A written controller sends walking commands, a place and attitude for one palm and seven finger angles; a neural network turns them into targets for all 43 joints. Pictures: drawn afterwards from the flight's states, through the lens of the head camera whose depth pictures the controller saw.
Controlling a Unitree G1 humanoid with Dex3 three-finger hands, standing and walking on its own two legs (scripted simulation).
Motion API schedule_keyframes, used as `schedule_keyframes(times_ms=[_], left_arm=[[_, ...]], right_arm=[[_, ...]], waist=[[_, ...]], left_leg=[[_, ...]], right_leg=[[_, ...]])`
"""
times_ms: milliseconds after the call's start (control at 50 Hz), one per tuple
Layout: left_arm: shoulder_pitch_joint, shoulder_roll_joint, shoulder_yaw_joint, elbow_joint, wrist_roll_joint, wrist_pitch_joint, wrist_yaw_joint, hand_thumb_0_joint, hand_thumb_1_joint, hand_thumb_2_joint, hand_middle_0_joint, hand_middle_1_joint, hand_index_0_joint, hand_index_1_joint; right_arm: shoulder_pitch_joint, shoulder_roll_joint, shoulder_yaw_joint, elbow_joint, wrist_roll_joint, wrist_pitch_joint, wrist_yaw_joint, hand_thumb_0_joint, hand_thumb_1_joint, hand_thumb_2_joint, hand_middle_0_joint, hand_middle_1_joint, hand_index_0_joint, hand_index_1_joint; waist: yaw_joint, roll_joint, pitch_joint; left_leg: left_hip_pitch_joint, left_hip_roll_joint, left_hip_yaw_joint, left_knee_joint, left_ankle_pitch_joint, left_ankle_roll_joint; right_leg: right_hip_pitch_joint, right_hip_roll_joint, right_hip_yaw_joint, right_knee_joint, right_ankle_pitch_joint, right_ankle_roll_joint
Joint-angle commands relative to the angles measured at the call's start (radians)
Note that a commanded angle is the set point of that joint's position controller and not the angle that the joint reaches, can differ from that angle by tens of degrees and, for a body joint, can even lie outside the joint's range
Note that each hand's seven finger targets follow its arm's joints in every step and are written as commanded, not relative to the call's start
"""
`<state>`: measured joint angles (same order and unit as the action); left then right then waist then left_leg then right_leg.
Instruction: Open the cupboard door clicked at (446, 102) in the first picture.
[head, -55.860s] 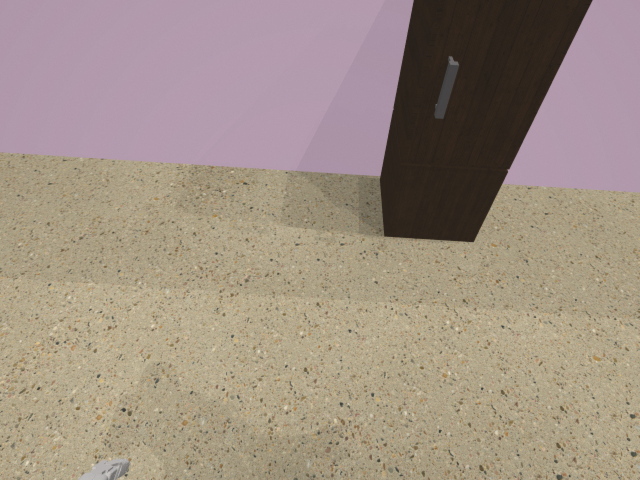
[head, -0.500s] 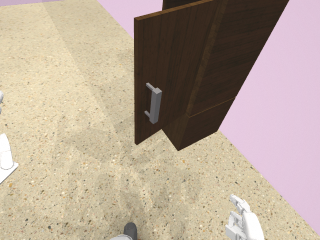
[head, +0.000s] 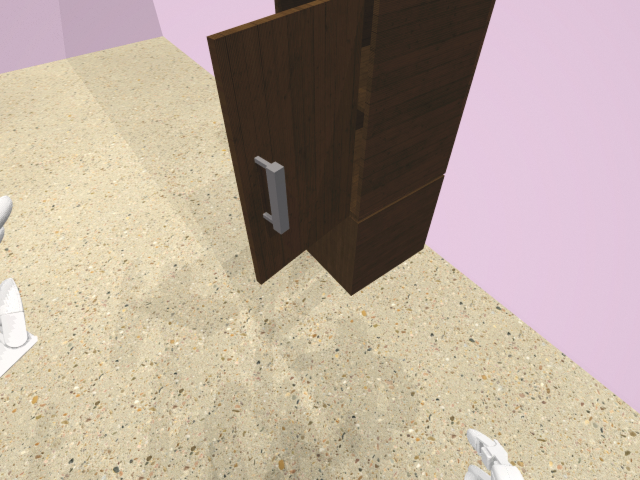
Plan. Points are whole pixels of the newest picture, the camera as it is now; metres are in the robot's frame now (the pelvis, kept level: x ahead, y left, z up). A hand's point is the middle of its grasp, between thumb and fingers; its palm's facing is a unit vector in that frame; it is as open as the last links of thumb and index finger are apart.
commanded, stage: stop stepping back and stand still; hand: left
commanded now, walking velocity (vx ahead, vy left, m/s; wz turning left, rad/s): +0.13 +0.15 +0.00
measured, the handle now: (271, 195) +0.64 +0.11 -0.04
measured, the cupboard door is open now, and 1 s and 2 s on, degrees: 100 100 100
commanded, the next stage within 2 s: let the arm hang, fingers relaxed in 1.06 s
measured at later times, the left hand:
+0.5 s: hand out of the picture +0.22 +0.28 +0.20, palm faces +0.43 -0.75 -0.50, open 7.4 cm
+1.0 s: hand out of the picture +0.23 +0.31 +0.18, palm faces +0.40 -0.78 -0.47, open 7.4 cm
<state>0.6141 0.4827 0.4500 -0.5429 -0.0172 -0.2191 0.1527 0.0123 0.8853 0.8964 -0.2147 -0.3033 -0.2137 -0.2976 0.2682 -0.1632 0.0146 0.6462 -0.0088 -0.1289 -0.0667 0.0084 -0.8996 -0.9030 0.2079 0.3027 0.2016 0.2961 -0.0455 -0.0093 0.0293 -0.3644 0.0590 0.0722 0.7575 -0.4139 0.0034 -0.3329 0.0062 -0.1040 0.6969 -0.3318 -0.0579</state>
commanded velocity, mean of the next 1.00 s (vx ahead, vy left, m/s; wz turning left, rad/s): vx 0.00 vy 0.03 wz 0.00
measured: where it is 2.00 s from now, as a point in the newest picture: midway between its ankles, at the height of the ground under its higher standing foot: outside the picture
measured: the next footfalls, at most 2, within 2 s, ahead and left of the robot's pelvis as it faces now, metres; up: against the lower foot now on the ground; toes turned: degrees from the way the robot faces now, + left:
left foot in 0.40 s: +0.07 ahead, +0.13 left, +0.00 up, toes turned +3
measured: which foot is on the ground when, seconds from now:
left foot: up 0.00-0.38, down 0.40-1.00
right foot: down 0.00-1.00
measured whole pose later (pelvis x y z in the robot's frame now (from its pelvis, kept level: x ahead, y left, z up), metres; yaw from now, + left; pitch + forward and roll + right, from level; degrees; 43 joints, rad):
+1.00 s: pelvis +0.02 +0.05 +0.03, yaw -1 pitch +0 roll -1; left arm 0.55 0.40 0.41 -0.46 -0.04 -0.19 0.16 0.01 0.89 0.90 -0.21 -0.30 -0.21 -0.30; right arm 0.22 -0.20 0.02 0.62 0.00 -0.09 -0.07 0.01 -0.90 -0.90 0.21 0.30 0.20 0.30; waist -0.01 0.01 0.03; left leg -0.22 -0.02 0.08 0.43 -0.22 0.05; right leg -0.21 0.00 -0.07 0.40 -0.19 -0.01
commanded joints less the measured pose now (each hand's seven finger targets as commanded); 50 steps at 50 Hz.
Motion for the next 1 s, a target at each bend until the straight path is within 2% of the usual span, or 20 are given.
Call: schedule_keyframes(times_ms=[0,20,40,80,120,160,200,260,300,340,380,400,420,440,580,620,640,720,740,980], left_arm=[[-0.136,0.144,0.162,0.004,-0.002,-0.061,0.031,0.000,0.900,0.900,-0.200,-0.300,-0.200,-0.300],[-0.143,0.118,0.138,0.051,-0.004,-0.067,0.020,0.000,0.900,0.900,-0.200,-0.300,-0.200,-0.300],[-0.109,0.103,0.123,0.087,-0.007,-0.078,0.013,0.000,0.900,0.900,-0.200,-0.300,-0.200,-0.300],[-0.144,0.074,0.077,0.118,-0.003,-0.085,0.006,0.000,0.900,0.900,-0.200,-0.300,-0.200,-0.300],[-0.225,0.057,0.024,0.092,-0.004,-0.090,0.010,0.000,0.900,0.900,-0.200,-0.300,-0.200,-0.300],[-0.224,0.063,0.015,0.051,0.001,-0.089,0.024,0.000,0.900,0.900,-0.200,-0.300,-0.200,-0.300],[-0.201,0.093,0.039,-0.042,0.005,-0.091,0.038,0.000,0.900,0.900,-0.200,-0.300,-0.200,-0.300],[-0.153,0.138,0.095,-0.195,0.002,-0.091,0.056,0.000,0.900,0.900,-0.200,-0.300,-0.200,-0.300],[-0.101,0.139,0.123,-0.219,-0.008,-0.084,0.062,0.000,0.900,0.900,-0.200,-0.300,-0.200,-0.300],[-0.066,0.133,0.135,-0.235,-0.020,-0.085,0.061,0.000,0.900,0.900,-0.200,-0.300,-0.200,-0.300],[-0.048,0.125,0.139,-0.207,-0.023,-0.082,0.055,0.000,0.900,0.900,-0.200,-0.300,-0.200,-0.300],[-0.038,0.121,0.140,-0.157,-0.027,-0.075,0.049,0.000,0.900,0.900,-0.200,-0.300,-0.200,-0.300],[0.011,0.106,0.143,-0.082,-0.031,-0.061,0.043,0.000,0.900,0.900,-0.200,-0.300,-0.200,-0.300],[-0.026,0.093,0.114,-0.104,-0.028,-0.059,0.036,0.000,0.900,0.900,-0.200,-0.300,-0.200,-0.300],[-0.090,0.071,0.042,-0.111,-0.026,-0.024,0.019,0.000,0.900,0.900,-0.200,-0.300,-0.200,-0.300],[-0.128,0.117,0.073,-0.160,-0.023,-0.020,0.022,0.000,0.900,0.900,-0.200,-0.300,-0.200,-0.300],[-0.134,0.102,0.063,-0.170,-0.023,-0.020,0.024,0.000,0.900,0.900,-0.200,-0.300,-0.200,-0.300],[-0.142,0.146,0.112,-0.218,-0.020,-0.025,0.035,0.000,0.900,0.900,-0.200,-0.300,-0.200,-0.300],[-0.138,0.114,0.090,-0.211,-0.022,-0.026,0.035,0.000,0.900,0.900,-0.200,-0.300,-0.200,-0.300],[-0.057,0.066,0.057,-0.104,-0.028,-0.016,0.021,0.000,0.900,0.900,-0.200,-0.300,-0.200,-0.300]], right_arm=[[-0.114,-0.163,-0.081,-0.124,-0.007,-0.036,-0.004,0.000,-0.900,-0.900,0.200,0.300,0.200,0.300],[-0.117,-0.166,-0.076,-0.115,-0.001,-0.032,-0.001,0.000,-0.900,-0.900,0.200,0.300,0.200,0.300],[-0.101,-0.156,-0.072,-0.104,0.002,-0.022,-0.002,0.000,-0.900,-0.900,0.200,0.300,0.200,0.300],[-0.117,-0.157,-0.066,-0.101,0.011,-0.012,-0.002,0.000,-0.900,-0.900,0.200,0.300,0.200,0.300],[-0.140,-0.164,-0.070,-0.111,0.021,-0.021,-0.009,0.000,-0.900,-0.900,0.200,0.300,0.200,0.300],[-0.153,-0.168,-0.071,-0.125,0.018,-0.035,-0.012,0.000,-0.900,-0.900,0.200,0.300,0.200,0.300],[-0.156,-0.161,-0.070,-0.141,0.013,-0.047,-0.013,0.000,-0.900,-0.900,0.200,0.300,0.200,0.300],[-0.157,-0.148,-0.069,-0.174,0.008,-0.056,-0.010,0.000,-0.900,-0.900,0.200,0.300,0.200,0.300],[-0.137,-0.147,-0.070,-0.183,0.005,-0.048,-0.007,0.000,-0.900,-0.900,0.200,0.300,0.200,0.300],[-0.127,-0.158,-0.076,-0.195,0.008,-0.034,-0.009,0.000,-0.900,-0.900,0.200,0.300,0.200,0.300],[-0.137,-0.178,-0.076,-0.204,0.017,-0.021,-0.008,0.000,-0.900,-0.900,0.200,0.300,0.200,0.300],[-0.135,-0.178,-0.074,-0.203,0.025,-0.017,-0.005,0.000,-0.900,-0.900,0.200,0.300,0.200,0.300],[-0.131,-0.166,-0.075,-0.191,0.024,-0.019,-0.008,0.000,-0.900,-0.900,0.200,0.300,0.200,0.300],[-0.127,-0.158,-0.063,-0.191,0.022,-0.014,-0.006,0.000,-0.900,-0.900,0.200,0.300,0.200,0.300],[-0.137,-0.171,-0.048,-0.193,0.017,-0.015,-0.007,0.000,-0.900,-0.900,0.200,0.300,0.200,0.300],[-0.151,-0.170,-0.044,-0.194,0.011,-0.018,-0.012,0.000,-0.900,-0.900,0.200,0.300,0.200,0.300],[-0.150,-0.163,-0.040,-0.197,0.010,-0.019,-0.013,0.000,-0.900,-0.900,0.200,0.300,0.200,0.300],[-0.150,-0.160,-0.037,-0.197,0.003,-0.024,-0.016,0.000,-0.900,-0.900,0.200,0.300,0.200,0.300],[-0.145,-0.153,-0.034,-0.198,0.004,-0.025,-0.015,0.000,-0.900,-0.900,0.200,0.300,0.200,0.300],[-0.137,-0.170,-0.050,-0.190,0.015,-0.013,-0.013,0.000,-0.900,-0.900,0.200,0.300,0.200,0.300]], waist=[[0.015,-0.150,0.039],[0.012,-0.085,0.047],[0.013,-0.039,0.031],[0.018,-0.054,-0.017],[0.019,-0.103,-0.027],[0.039,-0.141,-0.047],[0.057,-0.150,-0.072],[0.080,-0.113,-0.114],[0.065,-0.039,-0.145],[0.054,0.083,-0.159],[0.067,0.186,-0.151],[0.066,0.142,-0.141],[0.051,0.142,-0.134],[0.039,0.165,-0.130],[0.045,0.041,-0.120],[0.050,0.060,-0.113],[0.049,0.059,-0.115],[0.055,0.143,-0.124],[0.053,0.145,-0.116],[0.048,0.071,-0.116]], left_leg=[[-0.331,-0.027,-0.127,0.488,0.015,-0.010],[-0.323,-0.023,-0.122,0.485,0.070,-0.015],[-0.296,-0.011,-0.113,0.470,0.152,-0.021],[-0.258,-0.014,-0.075,0.383,0.201,-0.021],[-0.198,-0.026,-0.050,0.269,0.192,-0.016],[-0.148,-0.040,-0.017,0.131,0.173,-0.001],[-0.099,-0.049,0.011,-0.006,0.150,0.009],[0.005,-0.056,0.020,-0.167,0.133,0.019],[0.095,-0.065,0.006,-0.272,0.204,0.014],[0.187,-0.012,-0.063,-0.381,0.274,0.023],[0.202,0.114,-0.200,-0.383,0.457,0.069],[0.164,0.117,-0.188,-0.371,0.479,0.063],[0.141,0.084,-0.135,-0.338,0.500,0.043],[0.109,0.075,-0.135,-0.348,0.506,0.031],[0.083,0.065,-0.129,-0.387,0.366,0.021],[0.076,0.058,-0.129,-0.412,0.307,0.019],[0.066,0.055,-0.133,-0.419,0.285,0.021],[0.061,0.041,-0.126,-0.439,0.244,0.014],[0.051,0.041,-0.133,-0.445,0.249,0.012],[0.065,0.045,-0.128,-0.455,0.326,-0.003]], right_leg=[[-0.003,-0.374,0.706,-0.605,-0.516,-0.074],[-0.009,-0.342,0.653,-0.574,-0.449,-0.059],[0.015,-0.296,0.498,-0.530,-0.269,-0.036],[0.085,-0.247,0.318,-0.471,0.021,0.007],[0.118,-0.232,0.246,-0.467,0.110,0.055],[0.162,-0.230,0.245,-0.479,0.147,0.066],[0.222,-0.240,0.251,-0.471,0.209,0.049],[0.254,-0.262,0.264,-0.450,0.241,-0.002],[0.253,-0.237,0.245,-0.403,0.237,-0.015],[0.229,-0.173,0.204,-0.316,0.207,0.014],[0.175,-0.068,0.150,-0.251,0.201,0.063],[0.196,-0.053,0.154,-0.260,0.215,0.069],[0.220,-0.049,0.157,-0.263,0.315,0.059],[0.244,-0.061,0.139,-0.246,0.359,0.054],[0.253,-0.050,0.137,-0.272,0.323,0.061],[0.248,-0.048,0.132,-0.282,0.283,0.062],[0.261,-0.048,0.130,-0.283,0.271,0.062],[0.275,-0.042,0.127,-0.292,0.248,0.056],[0.283,-0.040,0.119,-0.289,0.246,0.056],[0.274,-0.027,0.096,-0.299,0.278,0.066]])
